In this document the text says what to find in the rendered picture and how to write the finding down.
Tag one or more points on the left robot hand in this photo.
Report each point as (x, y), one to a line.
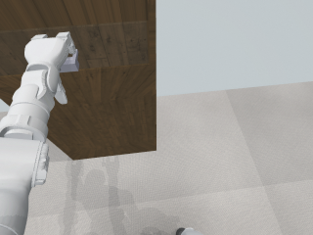
(52, 50)

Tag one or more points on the handle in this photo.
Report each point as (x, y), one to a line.
(71, 63)

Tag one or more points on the cabinet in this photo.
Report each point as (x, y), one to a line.
(110, 111)

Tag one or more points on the drawer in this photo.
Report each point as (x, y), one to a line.
(99, 45)

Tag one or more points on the robot left forearm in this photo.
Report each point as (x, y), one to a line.
(32, 103)

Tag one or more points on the robot left upper arm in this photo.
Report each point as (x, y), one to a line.
(23, 164)

